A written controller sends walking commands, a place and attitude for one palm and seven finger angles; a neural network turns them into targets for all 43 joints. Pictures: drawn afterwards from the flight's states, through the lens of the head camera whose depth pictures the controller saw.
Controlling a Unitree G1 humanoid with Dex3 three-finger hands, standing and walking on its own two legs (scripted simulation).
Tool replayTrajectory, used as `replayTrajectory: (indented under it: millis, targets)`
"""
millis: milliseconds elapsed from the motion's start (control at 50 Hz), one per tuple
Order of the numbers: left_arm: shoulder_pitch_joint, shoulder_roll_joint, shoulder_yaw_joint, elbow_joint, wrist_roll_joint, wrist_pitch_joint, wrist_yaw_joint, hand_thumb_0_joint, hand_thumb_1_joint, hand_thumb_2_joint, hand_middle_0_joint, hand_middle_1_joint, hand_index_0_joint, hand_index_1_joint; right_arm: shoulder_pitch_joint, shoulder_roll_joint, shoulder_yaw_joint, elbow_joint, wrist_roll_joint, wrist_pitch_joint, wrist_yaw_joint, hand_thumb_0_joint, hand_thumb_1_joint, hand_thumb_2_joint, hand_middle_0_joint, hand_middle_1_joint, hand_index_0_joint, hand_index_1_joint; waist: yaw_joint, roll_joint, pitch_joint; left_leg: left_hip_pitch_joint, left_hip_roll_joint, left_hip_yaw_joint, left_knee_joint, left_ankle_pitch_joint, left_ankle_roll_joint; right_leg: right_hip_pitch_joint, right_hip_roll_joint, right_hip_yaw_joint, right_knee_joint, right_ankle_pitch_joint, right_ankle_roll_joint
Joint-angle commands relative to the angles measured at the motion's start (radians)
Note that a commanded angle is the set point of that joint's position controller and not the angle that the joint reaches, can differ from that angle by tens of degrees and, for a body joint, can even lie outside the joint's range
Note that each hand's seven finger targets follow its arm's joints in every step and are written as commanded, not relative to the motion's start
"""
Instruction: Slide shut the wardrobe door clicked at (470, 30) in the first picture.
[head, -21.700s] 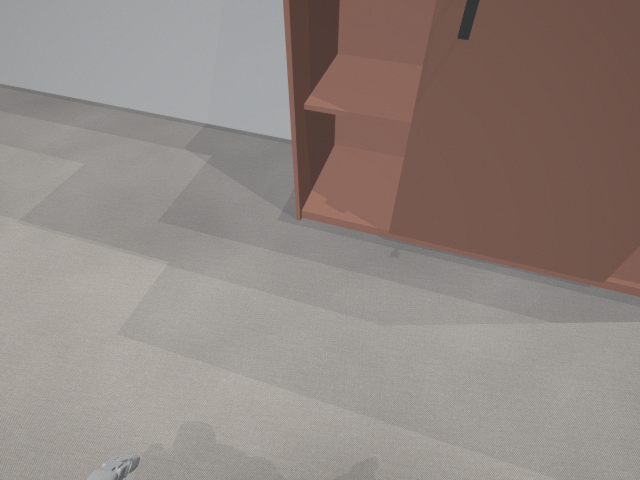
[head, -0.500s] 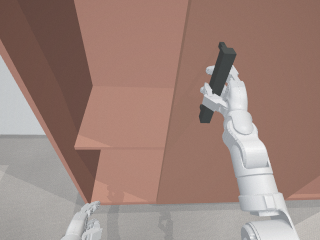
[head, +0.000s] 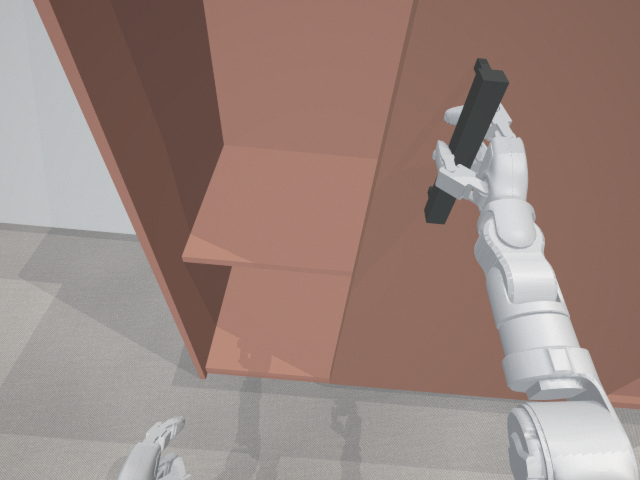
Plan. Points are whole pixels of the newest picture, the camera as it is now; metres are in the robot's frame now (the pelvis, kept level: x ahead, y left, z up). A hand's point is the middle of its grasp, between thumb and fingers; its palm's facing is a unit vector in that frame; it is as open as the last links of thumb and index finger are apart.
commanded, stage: step sideways, sliding the door along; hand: right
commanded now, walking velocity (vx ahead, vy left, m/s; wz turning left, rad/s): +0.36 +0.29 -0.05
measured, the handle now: (456, 148) +0.48 -0.14 +0.19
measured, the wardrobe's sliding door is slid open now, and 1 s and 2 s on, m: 0.39 0.36 0.14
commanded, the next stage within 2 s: none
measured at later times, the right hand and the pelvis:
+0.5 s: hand (438, 168) +0.43 -0.11 +0.19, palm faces +0.23 +0.97 -0.09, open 6.5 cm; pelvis +0.02 +0.07 -0.01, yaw -3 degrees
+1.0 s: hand (415, 161) +0.44 -0.08 +0.19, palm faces +0.48 +0.88 -0.08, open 6.8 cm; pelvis +0.08 +0.19 -0.01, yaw -10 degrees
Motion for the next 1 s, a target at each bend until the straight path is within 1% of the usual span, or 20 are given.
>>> replayTrajectory:
  millis: [0,80,160,220,260,360,380,400,420,440,500,600,720,780,820,840,860,900,940,980]
  targets:
    - [-0.088,0.133,0.058,-0.15,-0.004,-0.026,0.045,0.0,0.9,0.9,-0.2,-0.3,-0.2,-0.3,-0.564,-0.16,-0.042,-0.286,-0.036,-0.171,0.028,0.0,-0.9,-0.9,0.45,1.4,0.45,1.4,0.039,-0.078,-0.308,-0.265,0.001,-0.006,0.15,-0.133,-0.005,0.35,-0.292,0.4,-0.192,-0.346,-0.11]
    - [-0.068,0.125,0.056,-0.149,-0.001,-0.006,0.05,0.0,0.9,0.9,-0.2,-0.3,-0.2,-0.3,-0.542,-0.23,-0.073,-0.327,-0.035,-0.178,0.019,0.0,-0.9,-0.9,0.45,1.4,0.45,1.4,0.032,-0.076,-0.322,-0.346,0.028,-0.027,0.231,-0.226,0.002,0.463,-0.345,0.42,-0.115,0.045,-0.159]
    - [-0.089,0.129,0.047,-0.166,-0.011,0.011,0.044,0.0,0.9,0.9,-0.2,-0.3,-0.2,-0.3,-0.519,-0.16,-0.032,-0.351,-0.051,-0.178,0.038,0.0,-0.9,-0.9,0.45,1.4,0.45,1.4,0.025,-0.043,-0.299,0.015,0.02,0.02,-0.083,0.023,0.006,0.208,-0.244,0.129,0.077,0.167,-0.078]
    - [-0.107,0.095,0.053,-0.16,-0.013,0.014,0.037,0.0,0.9,0.9,-0.2,-0.3,-0.2,-0.3,-0.528,-0.131,0.005,-0.326,-0.067,-0.155,0.043,0.0,-0.9,-0.9,0.45,1.4,0.45,1.4,0.035,0.313,-0.221,0.127,0.225,-0.3,-0.265,-0.042,0.12,-0.103,-0.042,-0.014,0.385,-0.194,0.002]
    - [-0.114,0.103,0.07,-0.14,-0.021,-0.001,0.039,0.0,0.9,0.9,-0.2,-0.3,-0.2,-0.3,-0.55,-0.105,0.016,-0.324,-0.064,-0.166,0.04,0.0,-0.9,-0.9,0.45,1.4,0.45,1.4,0.01,0.277,-0.137,0.133,0.326,-0.436,-0.287,0.045,0.214,-0.208,-0.041,0.06,0.586,-0.293,0.009]
    - [-0.11,0.056,0.045,-0.125,-0.009,-0.013,0.036,0.0,0.9,0.9,-0.2,-0.3,-0.2,-0.3,-0.552,0.025,0.136,-0.478,-0.062,-0.222,0.033,0.0,-0.9,-0.9,0.45,1.4,0.45,1.4,0.056,0.059,-0.3,0.181,0.19,-0.057,0.059,0.559,0.126,0.171,-0.052,-0.024,-0.079,0.087,0.012]
    - [-0.105,0.076,0.061,-0.133,-0.011,-0.016,0.035,0.0,0.9,0.9,-0.2,-0.3,-0.2,-0.3,-0.531,0.048,0.17,-0.507,-0.053,-0.223,0.034,0.0,-0.9,-0.9,0.45,1.4,0.45,1.4,0.078,-0.02,-0.328,0.004,0.146,0.011,0.22,0.489,0.068,0.412,-0.11,0.029,-0.176,0.299,-0.001]
    - [-0.102,0.118,0.085,-0.161,-0.009,-0.012,0.023,0.0,0.9,0.9,-0.2,-0.3,-0.2,-0.3,-0.505,0.058,0.168,-0.521,-0.04,-0.221,0.037,0.0,-0.9,-0.9,0.45,1.4,0.45,1.4,0.065,-0.199,-0.352,-0.322,0.05,0.033,0.402,0.11,0.005,0.65,-0.354,0.346,-0.11,0.634,-0.101]
    - [-0.114,0.102,0.08,-0.176,-0.016,0.005,0.0,0.0,0.9,0.9,-0.2,-0.3,-0.2,-0.3,-0.534,0.088,0.198,-0.527,-0.035,-0.211,0.049,0.0,-0.9,-0.9,0.45,1.4,0.45,1.4,0.059,-0.195,-0.361,-0.418,0.039,-0.082,0.568,-0.178,0.002,0.678,-0.499,0.541,-0.087,0.664,-0.199]
    - [-0.146,0.092,0.075,-0.177,-0.026,0.018,-0.019,0.0,0.9,0.9,-0.2,-0.3,-0.2,-0.3,-0.55,0.091,0.191,-0.492,-0.029,-0.195,0.06,0.0,-0.9,-0.9,0.45,1.4,0.45,1.4,0.048,-0.086,-0.301,-0.442,0.061,-0.179,0.666,-0.191,0.006,0.585,-0.54,0.53,-0.092,0.53,-0.245]
    - [-0.132,0.089,0.088,-0.166,-0.022,0.022,-0.019,0.0,0.9,0.9,-0.2,-0.3,-0.2,-0.3,-0.59,0.09,0.209,-0.599,-0.048,-0.192,0.072,0.0,-0.9,-0.9,0.45,1.4,0.45,1.4,0.064,0.024,-0.279,-0.496,0.111,-0.139,0.553,-0.162,-0.002,0.602,-0.47,0.389,-0.024,0.605,-0.224]
    - [-0.145,0.109,0.103,-0.185,-0.028,0.004,-0.03,0.0,0.9,0.9,-0.2,-0.3,-0.2,-0.3,-0.595,0.147,0.258,-0.536,-0.07,-0.19,0.088,0.0,-0.9,-0.9,0.45,1.4,0.45,1.4,0.063,-0.168,-0.299,-0.199,0.078,0.04,0.346,-0.007,-0.028,0.37,-0.334,0.102,-0.056,0.486,-0.122]
    - [-0.163,0.101,0.103,-0.206,-0.029,0.008,-0.041,0.0,0.9,0.9,-0.2,-0.3,-0.2,-0.3,-0.561,0.085,0.21,-0.527,-0.065,-0.208,0.089,0.0,-0.9,-0.9,0.45,1.4,0.45,1.4,0.052,-0.245,-0.285,-0.064,0.014,0.117,0.109,0.049,-0.034,0.406,-0.313,0.058,0.104,0.652,-0.046]
    - [-0.158,0.075,0.091,-0.197,-0.036,0.002,-0.032,0.0,0.9,0.9,-0.2,-0.3,-0.2,-0.3,-0.493,0.009,0.164,-0.553,-0.085,-0.204,0.078,0.0,-0.9,-0.9,0.45,1.4,0.45,1.4,0.04,0.031,-0.309,0.223,0.099,0.026,-0.131,0.654,-0.001,0.241,-0.165,-0.017,0.379,0.445,0.032]
    - [-0.188,0.047,0.079,-0.176,-0.014,-0.009,-0.027,0.0,0.9,0.9,-0.2,-0.3,-0.2,-0.3,-0.435,-0.045,0.143,-0.588,-0.106,-0.182,0.066,0.0,-0.9,-0.9,0.45,1.4,0.45,1.4,0.047,0.236,-0.277,0.374,0.287,-0.15,-0.057,1.115,0.077,-0.067,-0.044,-0.002,0.461,-0.207,0.071]
    - [-0.187,0.064,0.096,-0.171,-0.028,-0.011,-0.017,0.0,0.9,0.9,-0.2,-0.3,-0.2,-0.3,-0.426,-0.06,0.119,-0.621,-0.092,-0.177,0.062,0.0,-0.9,-0.9,0.45,1.4,0.45,1.4,0.033,0.397,-0.302,0.378,0.307,-0.212,-0.043,1.066,0.094,-0.075,-0.056,0.053,0.465,-0.302,0.051]
    - [-0.196,0.052,0.088,-0.173,-0.028,-0.011,-0.008,0.0,0.9,0.9,-0.2,-0.3,-0.2,-0.3,-0.415,-0.025,0.134,-0.653,-0.082,-0.181,0.056,0.0,-0.9,-0.9,0.45,1.4,0.45,1.4,0.029,0.374,-0.283,0.326,0.313,-0.189,-0.038,0.96,0.09,-0.055,-0.077,0.068,0.397,-0.304,0.029]
    - [-0.222,0.044,0.071,-0.154,-0.019,-0.033,0.006,0.0,0.9,0.9,-0.2,-0.3,-0.2,-0.3,-0.385,0.058,0.188,-0.752,-0.063,-0.178,0.04,0.0,-0.9,-0.9,0.45,1.4,0.45,1.4,0.056,0.18,-0.32,0.277,0.239,-0.063,0.088,0.827,0.044,0.092,-0.091,0.022,-0.014,-0.007,0.018]
    - [-0.246,0.093,0.098,-0.203,-0.011,-0.048,-0.004,0.0,0.9,0.9,-0.2,-0.3,-0.2,-0.3,-0.36,0.12,0.23,-0.853,-0.047,-0.195,0.043,0.0,-0.9,-0.9,0.45,1.4,0.45,1.4,0.034,-0.156,-0.397,-0.09,0.102,0.047,0.261,0.293,-0.057,0.477,-0.328,0.215,-0.03,0.679,-0.074]
    - [-0.214,0.095,0.109,-0.213,-0.024,-0.04,-0.032,0.0,0.9,0.9,-0.2,-0.3,-0.2,-0.3,-0.345,0.158,0.268,-0.815,-0.048,-0.194,0.048,0.0,-0.9,-0.9,0.45,1.4,0.45,1.4,0.03,-0.173,-0.379,-0.174,0.07,-0.019,0.448,-0.202,-0.037,0.471,-0.434,0.256,-0.087,0.689,-0.146]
